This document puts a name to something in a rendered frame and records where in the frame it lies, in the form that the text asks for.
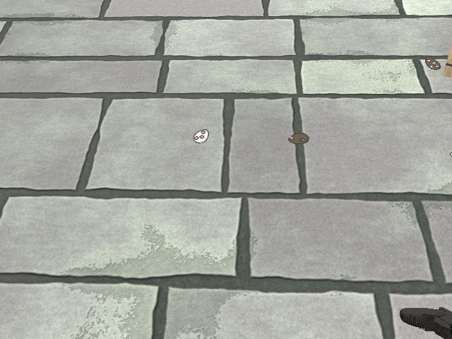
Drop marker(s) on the right robot hand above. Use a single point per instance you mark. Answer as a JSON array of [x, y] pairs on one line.
[[437, 320]]

